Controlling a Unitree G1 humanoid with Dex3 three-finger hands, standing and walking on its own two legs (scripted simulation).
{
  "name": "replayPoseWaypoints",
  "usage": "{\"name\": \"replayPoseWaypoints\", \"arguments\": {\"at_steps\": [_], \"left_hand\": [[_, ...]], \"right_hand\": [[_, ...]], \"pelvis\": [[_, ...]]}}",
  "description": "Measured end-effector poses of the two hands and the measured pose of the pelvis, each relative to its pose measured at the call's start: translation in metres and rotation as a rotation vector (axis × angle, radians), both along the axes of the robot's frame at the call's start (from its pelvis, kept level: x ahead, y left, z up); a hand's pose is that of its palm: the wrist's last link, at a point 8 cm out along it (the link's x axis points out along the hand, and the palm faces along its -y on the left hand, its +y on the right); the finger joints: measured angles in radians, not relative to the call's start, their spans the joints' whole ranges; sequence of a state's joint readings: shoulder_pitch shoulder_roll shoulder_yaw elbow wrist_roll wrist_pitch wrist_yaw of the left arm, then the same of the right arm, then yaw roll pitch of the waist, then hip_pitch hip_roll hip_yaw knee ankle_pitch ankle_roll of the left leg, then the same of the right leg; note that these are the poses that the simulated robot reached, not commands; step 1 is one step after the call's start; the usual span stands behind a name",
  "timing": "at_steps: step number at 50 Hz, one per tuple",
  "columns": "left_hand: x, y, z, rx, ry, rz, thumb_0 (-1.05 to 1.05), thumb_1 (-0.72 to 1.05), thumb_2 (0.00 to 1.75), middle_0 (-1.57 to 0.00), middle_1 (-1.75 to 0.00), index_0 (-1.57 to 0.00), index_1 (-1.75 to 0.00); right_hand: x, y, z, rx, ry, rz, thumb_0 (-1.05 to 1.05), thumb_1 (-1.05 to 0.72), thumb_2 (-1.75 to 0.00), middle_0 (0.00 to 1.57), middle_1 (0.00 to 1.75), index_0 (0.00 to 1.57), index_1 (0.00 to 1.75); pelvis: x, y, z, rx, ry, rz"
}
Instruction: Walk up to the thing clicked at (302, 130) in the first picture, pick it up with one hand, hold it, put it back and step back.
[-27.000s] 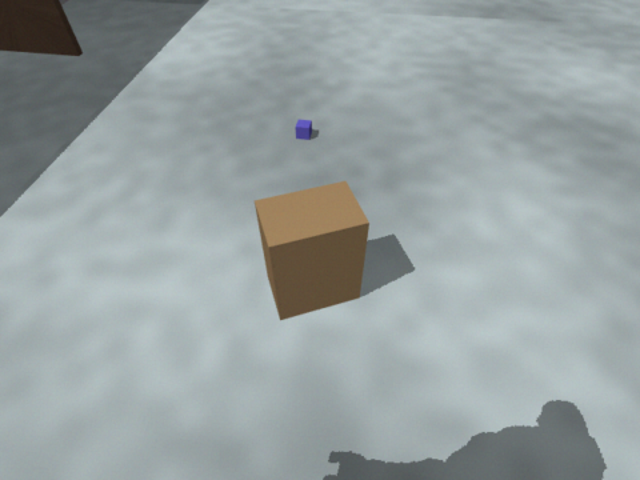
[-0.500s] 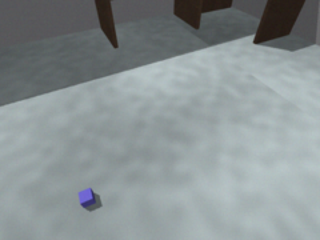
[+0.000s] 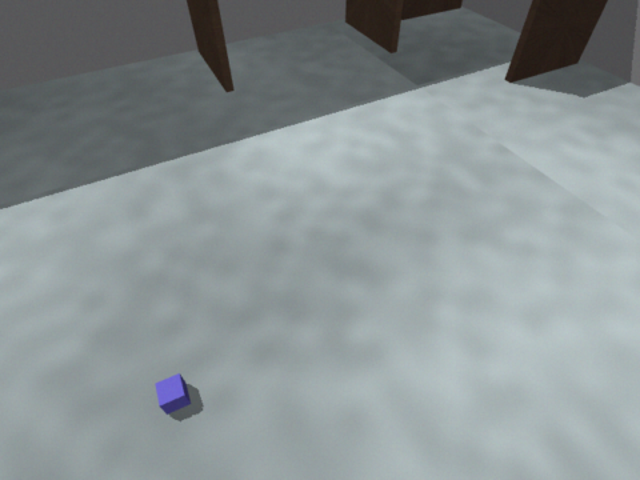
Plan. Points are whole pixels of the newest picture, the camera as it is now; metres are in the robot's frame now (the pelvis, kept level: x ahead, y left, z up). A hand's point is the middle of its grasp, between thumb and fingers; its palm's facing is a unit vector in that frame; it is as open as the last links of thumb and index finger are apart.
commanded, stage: stand
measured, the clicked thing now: (173, 393) +0.48 +0.49 -0.75
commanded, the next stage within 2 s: walk up in 0.42 s
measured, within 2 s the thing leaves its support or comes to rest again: neither
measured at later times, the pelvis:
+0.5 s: pelvis +0.01 +0.00 +0.00, yaw +0 degrees
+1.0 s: pelvis +0.14 +0.05 -0.01, yaw -2 degrees
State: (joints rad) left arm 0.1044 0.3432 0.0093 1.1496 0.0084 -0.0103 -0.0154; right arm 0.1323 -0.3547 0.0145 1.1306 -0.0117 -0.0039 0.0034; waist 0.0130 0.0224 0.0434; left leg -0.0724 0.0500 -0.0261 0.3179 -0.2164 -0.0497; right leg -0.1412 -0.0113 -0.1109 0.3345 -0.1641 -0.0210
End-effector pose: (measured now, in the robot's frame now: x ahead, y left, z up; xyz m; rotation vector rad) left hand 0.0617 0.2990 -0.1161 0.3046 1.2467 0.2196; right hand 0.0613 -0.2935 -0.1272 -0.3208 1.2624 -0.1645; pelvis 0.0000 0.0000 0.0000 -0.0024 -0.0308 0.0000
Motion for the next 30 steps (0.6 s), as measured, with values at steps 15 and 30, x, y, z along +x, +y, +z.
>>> {"name": "replayPoseWaypoints", "arguments": {"at_steps": [15, 30], "left_hand": [[0.011, 0.001, 0.002, 0.000, -0.026, -0.010, 0.00, 0.90, 0.90, -0.20, -0.30, -0.20, -0.30], [-0.010, 0.035, 0.002, 0.000, -0.062, 0.041, 0.00, 0.90, 0.90, -0.20, -0.30, -0.20, -0.30]], "right_hand": [[0.009, 0.003, 0.002, -0.002, -0.028, 0.005, 0.00, -0.90, -0.90, 0.20, 0.30, 0.21, 0.30], [0.024, -0.003, 0.013, -0.037, -0.020, 0.050, 0.01, -0.90, -0.90, 0.20, 0.30, 0.21, 0.30]], "pelvis": [[0.002, 0.002, 0.000, 0.001, -0.004, -0.003], [0.017, 0.017, -0.005, -0.015, -0.006, 0.023]]}}
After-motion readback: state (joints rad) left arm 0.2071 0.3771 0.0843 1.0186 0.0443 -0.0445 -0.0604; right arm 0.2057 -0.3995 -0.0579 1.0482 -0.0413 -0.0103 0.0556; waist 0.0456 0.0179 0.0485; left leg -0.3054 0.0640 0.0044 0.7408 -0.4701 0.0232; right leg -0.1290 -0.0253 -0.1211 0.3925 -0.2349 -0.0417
